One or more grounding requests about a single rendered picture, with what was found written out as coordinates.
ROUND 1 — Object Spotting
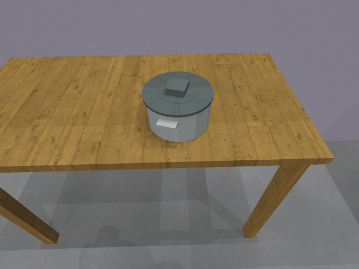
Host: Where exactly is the knob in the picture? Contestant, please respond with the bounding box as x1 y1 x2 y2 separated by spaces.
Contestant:
165 77 190 96

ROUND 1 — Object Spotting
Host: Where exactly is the pot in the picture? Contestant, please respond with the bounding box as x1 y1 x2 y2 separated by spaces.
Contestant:
147 104 211 142

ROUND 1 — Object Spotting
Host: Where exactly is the lid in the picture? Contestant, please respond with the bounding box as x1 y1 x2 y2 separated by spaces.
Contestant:
141 71 214 118

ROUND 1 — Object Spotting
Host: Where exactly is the table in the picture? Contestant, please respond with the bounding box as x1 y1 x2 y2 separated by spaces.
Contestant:
0 53 334 244

